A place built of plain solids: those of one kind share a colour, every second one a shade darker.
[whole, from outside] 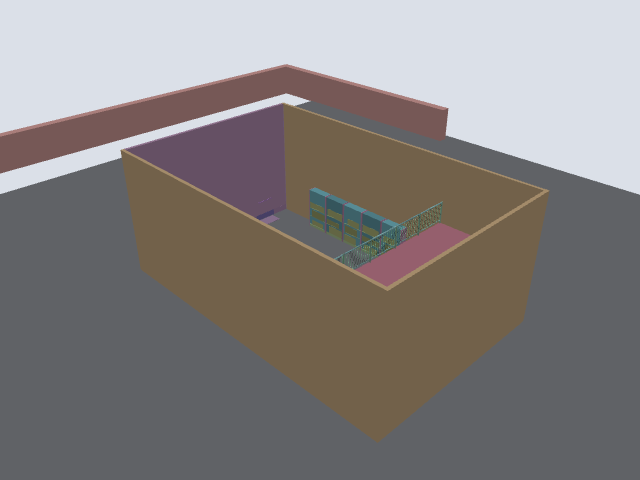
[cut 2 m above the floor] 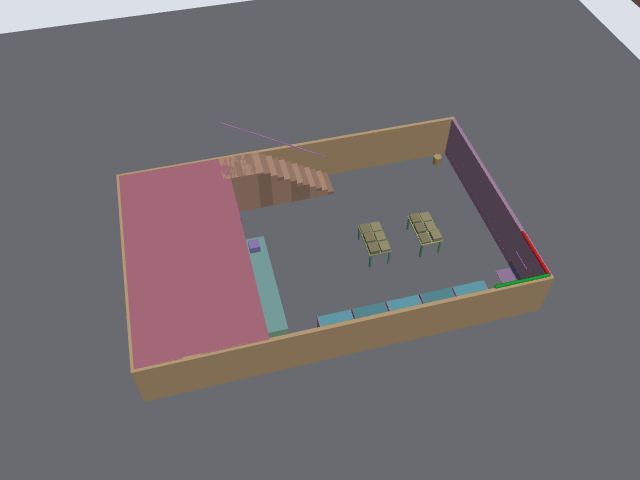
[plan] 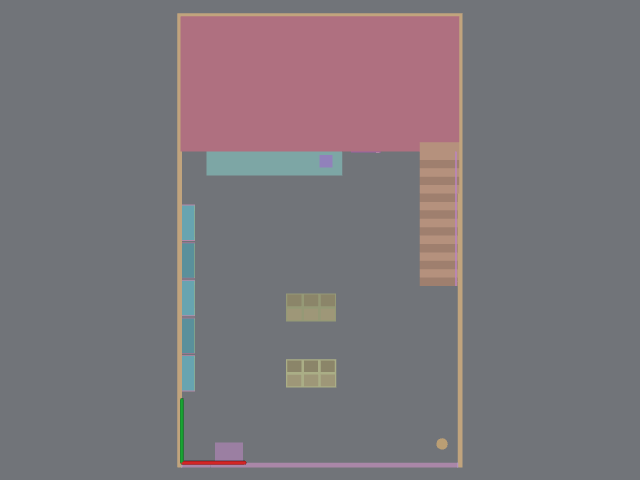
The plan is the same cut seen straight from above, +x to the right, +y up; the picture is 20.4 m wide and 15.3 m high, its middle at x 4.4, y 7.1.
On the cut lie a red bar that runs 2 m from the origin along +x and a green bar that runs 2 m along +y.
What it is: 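A book shop at street level behind a glazed front, one room two levels high, with a raised rear level reached by one straight flight, fitted out in the 1990s to 2020s; 8.8 x 14.2 m, 5.91 m high throughout; its front glazed onto the street; the raised level 2.96 m over the floor, over the rear 4.3 m, open to the hall behind a guard 1.0 m high along its edge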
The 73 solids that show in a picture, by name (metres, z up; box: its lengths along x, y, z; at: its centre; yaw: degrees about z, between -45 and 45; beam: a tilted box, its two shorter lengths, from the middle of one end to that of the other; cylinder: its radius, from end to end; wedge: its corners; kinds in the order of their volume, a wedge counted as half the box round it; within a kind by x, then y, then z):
{
 "upper_1": {"box": [8.89, 4.31, 3.01], "at": [4.39, 12.07, 1.45]},
 "street_hedge_1": {"box": [0.6, 15.85, 2.25], "at": [-14.7, -8.07, 1.07]},
 "street_hedge_2": {"box": [38.79, 0.6, 2.25], "at": [4.39, -16.3, 1.07]},
 "wall_1": {"box": [0.15, 14.48, 5.96], "at": [-0.07, 7.09, 2.93]},
 "wall_2": {"box": [9.09, 0.15, 5.96], "at": [4.39, 14.26, 2.93]},
 "wall_3": {"box": [0.15, 14.48, 5.96], "at": [8.87, 7.09, 2.93]},
 "stair_step_1": {"box": [1.26, 0.54, 0.22], "at": [8.21, 5.9, 0.06]},
 "stair_step_2": {"box": [1.26, 0.54, 0.4], "at": [8.21, 6.17, 0.15]},
 "stair_step_3": {"box": [1.26, 0.54, 0.57], "at": [8.21, 6.44, 0.23]},
 "stair_step_4": {"box": [1.26, 0.54, 0.74], "at": [8.21, 6.7, 0.32]},
 "stair_step_5": {"box": [1.26, 0.54, 0.92], "at": [8.21, 6.97, 0.41]},
 "stair_step_6": {"box": [1.26, 0.54, 1.09], "at": [8.21, 7.24, 0.49]},
 "stair_step_7": {"box": [1.26, 0.54, 1.26], "at": [8.21, 7.51, 0.58]},
 "stair_step_8": {"box": [1.26, 0.54, 1.44], "at": [8.21, 7.78, 0.67]},
 "stair_step_9": {"box": [1.26, 0.54, 1.61], "at": [8.21, 8.04, 0.75]},
 "stair_step_10": {"box": [1.26, 0.54, 1.78], "at": [8.21, 8.31, 0.84]},
 "stair_step_11": {"box": [1.26, 0.54, 1.96], "at": [8.21, 8.58, 0.93]},
 "stair_step_12": {"box": [1.26, 0.54, 2.13], "at": [8.21, 8.85, 1.01]},
 "stair_step_13": {"box": [1.26, 0.54, 2.3], "at": [8.21, 9.12, 1.1]},
 "stair_step_14": {"box": [1.26, 0.54, 2.48], "at": [8.21, 9.38, 1.19]},
 "stair_step_15": {"box": [1.26, 0.54, 2.65], "at": [8.21, 9.65, 1.27]},
 "stair_step_16": {"box": [1.26, 0.57, 2.82], "at": [8.21, 9.94, 1.36]},
 "window_wall_1": {"box": [0.9, 0.15, 5.96], "at": [0.45, -0.07, 2.93]},
 "window_wall_2": {"box": [1.2, 0.15, 5.96], "at": [1.5, -0.07, 2.93]},
 "window_wall_3": {"box": [6.69, 0.15, 5.96], "at": [5.45, -0.07, 2.93]},
 "shelves_body_1": {"box": [0.4, 1.16, 2.1], "at": [0.2, 2.85, 1.0]},
 "shelves_body_2": {"box": [0.4, 1.16, 2.1], "at": [0.2, 4.05, 1.0]},
 "shelves_body_3": {"box": [0.4, 1.16, 2.1], "at": [0.2, 5.25, 1.0]},
 "shelves_body_4": {"box": [0.4, 1.16, 2.1], "at": [0.2, 6.45, 1.0]},
 "shelves_body_5": {"box": [0.4, 1.16, 2.1], "at": [0.2, 7.65, 1.0]},
 "counter_1": {"box": [4.29, 0.7, 1.05], "at": [2.94, 9.56, 0.47]},
 "shelves_goods_1": {"box": [0.41, 1.02, 0.3], "at": [0.2, 2.83, 1.24]},
 "shelves_goods_2": {"box": [0.41, 0.79, 0.28], "at": [0.2, 2.86, 0.27]},
 "shelves_goods_3": {"box": [0.41, 0.92, 0.37], "at": [0.2, 2.91, 0.79]},
 "shelves_goods_4": {"box": [0.41, 0.84, 0.26], "at": [0.2, 3.96, 0.74]},
 "shelves_goods_5": {"box": [0.41, 1.0, 0.36], "at": [0.2, 4.08, 1.27]},
 "shelves_goods_6": {"box": [0.41, 0.88, 0.39], "at": [0.2, 4.13, 0.33]},
 "shelves_goods_7": {"box": [0.41, 0.76, 0.35], "at": [0.2, 5.14, 0.3]},
 "shelves_goods_8": {"box": [0.41, 0.8, 0.38], "at": [0.2, 5.19, 0.8]},
 "shelves_goods_9": {"box": [0.41, 0.75, 0.31], "at": [0.2, 5.32, 1.25]},
 "shelves_goods_10": {"box": [0.41, 1.0, 0.37], "at": [0.2, 6.43, 1.28]},
 "shelves_goods_11": {"box": [0.41, 1.05, 0.26], "at": [0.2, 6.45, 0.74]},
 "shelves_goods_12": {"box": [0.41, 0.81, 0.3], "at": [0.2, 7.62, 1.24]},
 "books_1": {"box": [0.45, 0.37, 0.19], "at": [3.58, 2.62, 0.87]},
 "books_2": {"box": [0.45, 0.37, 0.09], "at": [3.58, 3.08, 0.82]},
 "books_3": {"box": [0.45, 0.37, 0.13], "at": [3.58, 4.72, 0.85]},
 "books_4": {"box": [0.45, 0.37, 0.18], "at": [3.58, 5.17, 0.87]},
 "books_5": {"box": [0.45, 0.37, 0.09], "at": [4.12, 2.62, 0.83]},
 "books_6": {"box": [0.45, 0.37, 0.15], "at": [4.12, 3.08, 0.85]},
 "books_7": {"box": [0.45, 0.37, 0.11], "at": [4.12, 4.72, 0.84]},
 "books_8": {"box": [0.45, 0.37, 0.18], "at": [4.12, 5.17, 0.87]},
 "books_9": {"box": [0.45, 0.37, 0.06], "at": [4.65, 2.62, 0.81]},
 "books_10": {"box": [0.45, 0.37, 0.13], "at": [4.65, 3.08, 0.85]},
 "books_11": {"box": [0.45, 0.37, 0.07], "at": [4.65, 4.72, 0.81]},
 "books_12": {"box": [0.45, 0.37, 0.09], "at": [4.65, 5.17, 0.83]},
 "stair_wall_rail_1": {"wedge": [[8.71, 5.63, 1.08], [8.71, 5.63, 1.13], [8.71, 9.92, 3.86], [8.71, 9.92, 3.91], [8.76, 5.63, 1.08], [8.76, 5.63, 1.13], [8.76, 9.92, 3.86], [8.76, 9.92, 3.91]]},
 "top_1": {"box": [1.6, 0.9, 0.05], "at": [4.12, 2.85, 0.76]},
 "top_2": {"box": [1.6, 0.9, 0.05], "at": [4.12, 4.95, 0.76]},
 "stallriser_1": {"box": [0.9, 0.05, 0.35], "at": [0.45, -0.02, 0.12]},
 "stallriser_2": {"box": [6.69, 0.05, 0.35], "at": [5.45, -0.02, 0.12]},
 "counter_top_1": {"box": [4.33, 0.78, 0.04], "at": [2.94, 9.54, 1.02]},
 "shelves_cheek_1": {"box": [0.41, 0.032, 2.1], "at": [0.21, 3.42, 1.0]},
 "shelves_cheek_2": {"box": [0.41, 0.032, 2.1], "at": [0.21, 4.62, 1.0]},
 "shelves_cheek_3": {"box": [0.41, 0.032, 2.1], "at": [0.21, 5.82, 1.0]},
 "shelves_cheek_4": {"box": [0.41, 0.032, 2.1], "at": [0.21, 8.21, 1.0]},
 "shelves_shelf_1": {"box": [0.41, 1.1, 0.18], "at": [0.21, 4.05, 0.04]},
 "till_1": {"box": [0.42, 0.4, 0.33], "at": [4.59, 9.61, 1.15]},
 "front_corner_1": {"box": [0.04, 0.17, 5.81], "at": [0.0, -0.07, 2.85]},
 "plant_pot_1": {"cylinder": 0.18, "from": [8.29, 0.6, 0.0], "to": [8.29, 0.6, 0.38]},
 "door_mat_1": {"box": [0.9, 0.6, 0.07], "at": [1.5, 0.35, -0.02]},
 "street_door_kick_1": {"box": [1.2, 0.05, 0.35], "at": [1.5, -0.02, 0.12]},
 "upper_guard_rail_1": {"box": [1.5, 0.044, 0.044], "at": [3.78, 9.95, 3.94]},
 "upper_guard_rail_2": {"box": [1.5, 0.044, 0.044], "at": [5.28, 9.95, 3.94]}
}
